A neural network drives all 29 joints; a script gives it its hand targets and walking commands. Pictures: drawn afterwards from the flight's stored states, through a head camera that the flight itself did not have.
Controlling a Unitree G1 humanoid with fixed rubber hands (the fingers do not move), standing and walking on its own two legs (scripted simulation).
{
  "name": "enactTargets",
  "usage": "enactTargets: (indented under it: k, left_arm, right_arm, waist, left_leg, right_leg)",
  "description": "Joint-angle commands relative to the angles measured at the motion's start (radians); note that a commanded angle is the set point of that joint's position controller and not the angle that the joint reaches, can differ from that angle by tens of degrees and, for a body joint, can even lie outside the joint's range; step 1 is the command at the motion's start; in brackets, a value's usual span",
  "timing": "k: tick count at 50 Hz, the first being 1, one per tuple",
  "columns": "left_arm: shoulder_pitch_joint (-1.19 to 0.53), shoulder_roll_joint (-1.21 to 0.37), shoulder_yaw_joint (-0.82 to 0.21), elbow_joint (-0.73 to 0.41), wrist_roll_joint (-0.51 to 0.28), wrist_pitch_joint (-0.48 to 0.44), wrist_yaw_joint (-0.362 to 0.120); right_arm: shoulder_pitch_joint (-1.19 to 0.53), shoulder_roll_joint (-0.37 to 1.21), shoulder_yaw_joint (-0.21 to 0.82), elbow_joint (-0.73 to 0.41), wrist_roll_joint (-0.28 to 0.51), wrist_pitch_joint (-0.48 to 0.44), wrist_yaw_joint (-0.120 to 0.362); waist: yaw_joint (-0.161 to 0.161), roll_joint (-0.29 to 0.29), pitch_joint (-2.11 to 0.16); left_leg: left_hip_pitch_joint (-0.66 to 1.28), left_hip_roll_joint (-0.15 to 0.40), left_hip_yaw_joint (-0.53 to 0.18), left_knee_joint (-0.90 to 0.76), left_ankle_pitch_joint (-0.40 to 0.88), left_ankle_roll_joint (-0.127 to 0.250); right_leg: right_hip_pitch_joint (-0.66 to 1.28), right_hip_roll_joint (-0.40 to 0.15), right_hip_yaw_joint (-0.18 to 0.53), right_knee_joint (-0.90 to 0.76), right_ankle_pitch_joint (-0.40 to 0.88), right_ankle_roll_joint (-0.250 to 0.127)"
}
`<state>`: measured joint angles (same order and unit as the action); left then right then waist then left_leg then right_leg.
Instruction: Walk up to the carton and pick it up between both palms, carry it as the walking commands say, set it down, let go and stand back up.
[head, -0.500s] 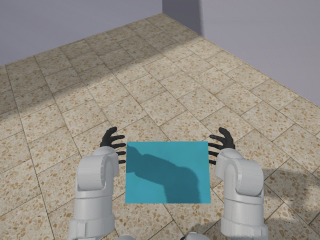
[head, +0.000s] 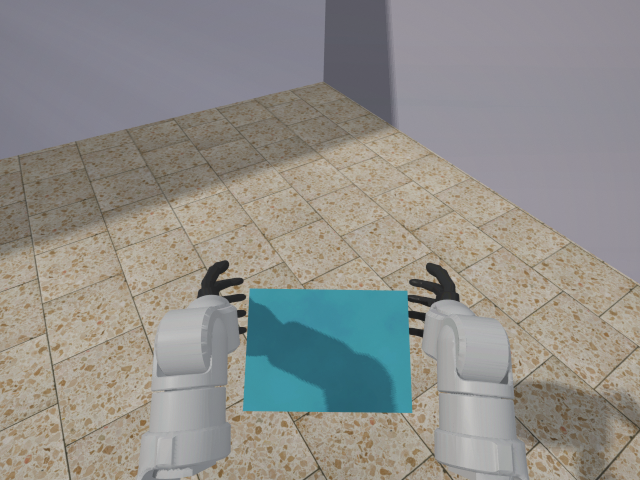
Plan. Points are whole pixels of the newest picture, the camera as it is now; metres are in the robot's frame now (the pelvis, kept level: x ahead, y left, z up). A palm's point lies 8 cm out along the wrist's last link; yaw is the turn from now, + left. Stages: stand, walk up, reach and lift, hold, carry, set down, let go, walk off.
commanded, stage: carry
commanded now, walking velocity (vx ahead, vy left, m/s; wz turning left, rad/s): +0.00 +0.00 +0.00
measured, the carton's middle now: (326, 345) +0.33 -0.01 -0.04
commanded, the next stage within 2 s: none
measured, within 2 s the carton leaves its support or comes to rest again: neither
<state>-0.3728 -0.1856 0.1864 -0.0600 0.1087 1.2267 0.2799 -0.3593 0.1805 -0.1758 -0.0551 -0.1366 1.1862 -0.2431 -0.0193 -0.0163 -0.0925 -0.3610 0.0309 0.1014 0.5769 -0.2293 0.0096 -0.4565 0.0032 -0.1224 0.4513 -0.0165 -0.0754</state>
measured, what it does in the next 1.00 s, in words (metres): stands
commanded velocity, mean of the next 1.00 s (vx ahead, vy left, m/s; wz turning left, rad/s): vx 0.00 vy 0.00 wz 0.00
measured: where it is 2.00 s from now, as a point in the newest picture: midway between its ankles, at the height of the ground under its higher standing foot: outside the picture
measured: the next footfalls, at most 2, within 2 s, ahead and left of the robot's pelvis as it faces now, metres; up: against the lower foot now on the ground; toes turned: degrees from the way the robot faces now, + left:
none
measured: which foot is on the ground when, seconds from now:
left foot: down 0.00-1.00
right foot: down 0.00-1.00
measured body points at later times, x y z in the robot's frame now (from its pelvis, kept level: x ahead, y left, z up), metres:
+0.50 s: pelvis -0.02 +0.02 +0.00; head -0.06 +0.01 +0.45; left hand +0.27 +0.17 +0.08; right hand +0.28 -0.12 +0.09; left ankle +0.03 +0.12 -0.73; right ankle +0.12 -0.08 -0.72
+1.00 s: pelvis -0.02 +0.02 +0.01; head -0.06 +0.02 +0.45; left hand +0.28 +0.17 +0.08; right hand +0.28 -0.12 +0.08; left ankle +0.03 +0.12 -0.72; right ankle +0.12 -0.08 -0.72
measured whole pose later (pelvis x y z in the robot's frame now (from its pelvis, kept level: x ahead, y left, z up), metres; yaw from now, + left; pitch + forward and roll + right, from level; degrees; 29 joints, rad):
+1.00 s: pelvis -0.02 +0.02 +0.01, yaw +1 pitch +2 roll +0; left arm -0.29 -0.16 0.15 0.01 0.17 1.09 0.16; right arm -0.29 0.16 -0.14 -0.01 -0.17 1.08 -0.12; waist -0.01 0.01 -0.15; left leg -0.40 0.01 0.08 0.61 -0.38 0.04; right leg -0.47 -0.01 -0.11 0.46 -0.19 -0.01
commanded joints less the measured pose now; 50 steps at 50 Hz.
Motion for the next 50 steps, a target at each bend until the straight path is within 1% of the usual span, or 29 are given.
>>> enactTargets:
  k: [1,6,9,12,14,15,16,20,24,25,27,28,29,31,32,34,35,36,37,38,39,40,41,42,44,45,47,48,50]
  left_arm:
    - [-0.46,-0.961,-0.614,-0.006,-0.368,-0.005,-0.454]
    - [-0.498,-1.02,-0.649,-0.103,-0.412,-0.026,-0.456]
    - [-0.538,-1.014,-0.674,-0.098,-0.413,-0.007,-0.447]
    - [-0.514,-0.985,-0.675,-0.085,-0.388,-0.012,-0.445]
    - [-0.538,-1.012,-0.717,-0.178,-0.437,-0.015,-0.444]
    - [-0.495,-0.986,-0.629,-0.003,-0.367,-0.025,-0.451]
    - [-0.519,-1.038,-0.715,-0.161,-0.443,-0.021,-0.45]
    - [-0.492,-1.011,-0.64,-0.006,-0.416,-0.015,-0.466]
    - [-0.524,-0.973,-0.586,0.042,-0.355,-0.052,-0.453]
    - [-0.52,-1.002,-0.686,-0.131,-0.449,-0.045,-0.447]
    - [-0.464,-0.911,-0.467,0.191,-0.288,-0.081,-0.445]
    - [-0.532,-0.993,-0.753,-0.258,-0.497,-0.048,-0.439]
    - [-0.482,-0.956,-0.475,0.22,-0.299,-0.057,-0.459]
    - [-0.541,-1.044,-0.785,-0.315,-0.537,-0.041,-0.441]
    - [-0.534,-0.942,-0.542,0.091,-0.338,-0.061,-0.443]
    - [-0.504,-0.967,-0.669,-0.125,-0.409,-0.093,-0.442]
    - [-0.4,-0.93,-0.569,0.071,-0.329,-0.097,-0.444]
    - [-0.471,-1.023,-0.77,-0.223,-0.466,-0.062,-0.444]
    - [-0.489,-0.976,-0.638,-0.022,-0.379,-0.053,-0.445]
    - [-0.493,-0.978,-0.642,-0.031,-0.366,-0.059,-0.453]
    - [-0.411,-0.891,-0.434,0.231,-0.236,-0.116,-0.454]
    - [-0.404,-0.935,-0.62,-0.039,-0.367,-0.125,-0.453]
    - [-0.34,-0.823,-0.278,0.392,-0.135,-0.216,-0.457]
    - [-0.454,-0.946,-0.629,-0.105,-0.359,-0.227,-0.457]
    - [-0.639,-1.013,-0.83,-0.496,-0.542,-0.123,-0.43]
    - [-0.499,-0.957,-0.63,-0.131,-0.369,-0.087,-0.428]
    - [-0.253,-0.857,-0.576,0.111,-0.276,-0.072,-0.432]
    - [-0.178,-0.823,-0.425,0.39,-0.15,-0.124,-0.438]
    - [-0.276,-0.842,-0.486,0.167,-0.216,-0.248,-0.443]
  right_arm:
    - [-0.537,1.002,0.677,0.035,0.469,0.015,0.426]
    - [-0.534,1.046,0.695,-0.025,0.494,0.01,0.42]
    - [-0.57,1.002,0.686,-0.047,0.488,0.023,0.429]
    - [-0.495,0.994,0.677,0.012,0.431,0.024,0.429]
    - [-0.48,1.014,0.692,-0.047,0.458,0.025,0.43]
    - [-0.496,0.976,0.613,0.058,0.397,0.009,0.43]
    - [-0.503,1.034,0.671,-0.061,0.475,0.01,0.424]
    - [-0.52,0.962,0.653,-0.003,0.426,-0.006,0.423]
    - [-0.471,0.965,0.554,0.149,0.354,-0.015,0.428]
    - [-0.477,0.97,0.651,-0.045,0.444,-0.013,0.419]
    - [-0.472,0.919,0.485,0.215,0.307,-0.065,0.415]
    - [-0.603,1.001,0.762,-0.261,0.528,-0.025,0.411]
    - [-0.527,0.907,0.503,0.203,0.303,-0.039,0.417]
    - [-0.65,0.999,0.806,-0.373,0.558,-0.018,0.408]
    - [-0.527,0.927,0.496,0.148,0.327,-0.035,0.406]
    - [-0.42,0.971,0.622,-0.032,0.385,-0.074,0.403]
    - [-0.452,0.927,0.56,0.074,0.343,-0.083,0.415]
    - [-0.546,0.995,0.762,-0.268,0.489,-0.046,0.413]
    - [-0.505,0.957,0.63,-0.004,0.383,-0.033,0.412]
    - [-0.552,0.978,0.664,-0.044,0.399,-0.044,0.41]
    - [-0.445,0.883,0.487,0.221,0.257,-0.099,0.4]
    - [-0.473,0.935,0.658,-0.08,0.37,-0.107,0.396]
    - [-0.342,0.817,0.304,0.458,0.141,-0.192,0.403]
    - [-0.424,0.971,0.651,-0.101,0.357,-0.213,0.406]
    - [-0.59,1.023,0.825,-0.431,0.567,-0.1,0.401]
    - [-0.584,0.983,0.67,-0.134,0.463,-0.072,0.399]
    - [-0.412,0.845,0.655,0.032,0.356,-0.048,0.398]
    - [-0.322,0.772,0.481,0.29,0.205,-0.097,0.398]
    - [-0.332,0.819,0.535,0.14,0.243,-0.221,0.413]
  waist:
    - [0.029,-0.03,-0.24]
    - [0.01,0.025,-0.315]
    - [0.026,0.115,-0.292]
    - [0.012,-0.092,-0.272]
    - [0.006,-0.001,-0.293]
    - [0.012,-0.004,-0.311]
    - [0.016,0.05,-0.361]
    - [0.032,0.128,-0.189]
    - [0.024,0.026,-0.247]
    - [0.017,0.079,-0.278]
    - [0.031,-0.033,-0.235]
    - [0.028,-0.018,-0.222]
    - [0.028,-0.009,-0.185]
    - [0.026,0.042,-0.202]
    - [0.023,0.037,-0.246]
    - [0.014,0.019,-0.315]
    - [0.02,0.084,-0.366]
    - [0.014,0.021,-0.244]
    - [0.015,-0.019,-0.25]
    - [0.02,-0.065,-0.222]
    - [0.019,-0.091,-0.269]
    - [0.006,-0.049,-0.303]
    - [0.013,0.051,-0.385]
    - [0.02,0.084,-0.392]
    - [0.029,-0.01,-0.313]
    - [0.029,0.014,-0.272]
    - [0.022,-0.138,-0.111]
    - [0.009,-0.081,-0.146]
    - [0.005,0.014,-0.31]
  left_leg:
    - [-0.102,0.043,-0.107,-0.165,-0.43,0.039]
    - [-0.07,0.078,-0.127,-0.107,-0.067,0.044]
    - [-0.116,0.102,-0.176,-0.223,-0.285,0.036]
    - [-0.027,0.011,-0.068,-0.08,-0.31,0.036]
    - [0.046,0.063,-0.111,-0.086,-0.088,0.057]
    - [0.065,0.1,-0.149,-0.094,0.011,0.046]
    - [0.05,0.104,-0.143,-0.114,-0.058,0.054]
    - [-0.255,0.132,-0.216,-0.279,-0.552,0.048]
    - [-0.067,0.105,-0.169,-0.183,-0.273,0.04]
    - [-0.02,0.118,-0.186,-0.175,-0.219,0.039]
    - [-0.087,0.098,-0.17,-0.177,-0.344,0.065]
    - [-0.113,0.097,-0.168,-0.199,-0.419,0.057]
    - [-0.156,0.079,-0.175,-0.195,-0.541,0.066]
    - [-0.083,0.112,-0.173,-0.191,-0.387,0.058]
    - [-0.022,0.11,-0.174,-0.154,-0.222,0.056]
    - [0.065,0.085,-0.135,-0.091,-0.093,0.055]
    - [0.088,0.063,-0.114,-0.127,-0.27,0.057]
    - [0.009,0.059,-0.121,-0.161,-0.465,0.066]
    - [-0.003,0.03,-0.096,-0.171,-0.533,0.067]
    - [-0.021,0.034,-0.116,-0.178,-0.581,0.07]
    - [-0.037,0.032,-0.113,-0.113,-0.4,0.078]
    - [-0.005,0.053,-0.107,-0.052,-0.127,0.058]
    - [0.013,0.077,-0.147,-0.091,-0.07,0.073]
    - [0.042,0.079,-0.133,-0.087,-0.026,0.065]
    - [0.005,0.075,-0.168,-0.147,-0.173,0.082]
    - [-0.081,0.073,-0.173,-0.203,-0.465,0.089]
    - [-0.157,0.028,-0.155,-0.17,-0.63,0.07]
    - [-0.08,0.044,-0.136,-0.137,-0.388,0.058]
    - [0.0,0.075,-0.129,-0.031,0.038,0.051]
  right_leg:
    - [0.166,-0.162,0.226,-0.223,-0.69,0.065]
    - [0.303,-0.158,0.158,-0.077,-0.183,0.031]
    - [0.252,-0.149,0.149,-0.079,-0.378,0.043]
    - [0.119,-0.191,0.255,-0.273,-0.728,0.077]
    - [0.118,-0.188,0.169,-0.159,-0.44,0.071]
    - [0.152,-0.162,0.158,-0.096,-0.242,0.061]
    - [0.235,-0.15,0.135,-0.062,-0.211,0.059]
    - [0.229,-0.104,0.107,-0.058,-0.436,0.091]
    - [0.164,-0.111,0.116,-0.057,-0.292,0.079]
    - [0.164,-0.102,0.101,-0.025,-0.243,0.086]
    - [0.168,-0.101,0.123,-0.076,-0.406,0.085]
    - [0.106,-0.118,0.151,-0.114,-0.481,0.082]
    - [0.08,-0.099,0.145,-0.125,-0.647,0.075]
    - [0.106,-0.109,0.143,-0.097,-0.384,0.087]
    - [0.144,-0.127,0.164,-0.079,-0.274,0.067]
    - [0.145,-0.132,0.154,-0.067,-0.217,0.076]
    - [0.1,-0.104,0.145,-0.123,-0.376,0.104]
    - [0.01,-0.101,0.153,-0.182,-0.559,0.107]
    - [0.016,-0.106,0.157,-0.229,-0.632,0.141]
    - [0.021,-0.083,0.136,-0.216,-0.662,0.147]
    - [0.143,-0.12,0.17,-0.189,-0.561,0.129]
    - [0.202,-0.157,0.181,-0.113,-0.329,0.102]
    - [0.276,-0.133,0.121,-0.017,-0.174,0.098]
    - [0.282,-0.131,0.144,0.002,-0.102,0.078]
    - [0.184,-0.122,0.125,-0.072,-0.275,0.076]
    - [0.166,-0.081,0.122,-0.105,-0.475,0.103]
    - [0.01,-0.131,0.208,-0.264,-0.824,0.11]
    - [0.066,-0.149,0.191,-0.22,-0.651,0.1]
    - [0.259,-0.166,0.149,-0.037,-0.107,0.072]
